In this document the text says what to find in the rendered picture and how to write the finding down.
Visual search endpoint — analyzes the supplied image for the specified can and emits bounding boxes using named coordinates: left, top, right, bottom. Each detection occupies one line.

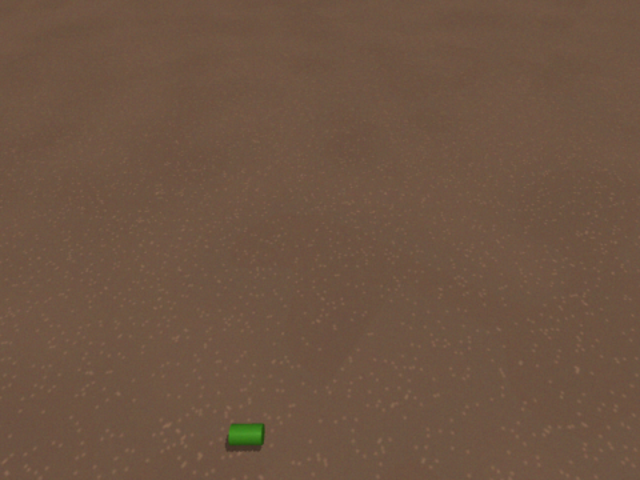
left=228, top=424, right=265, bottom=445

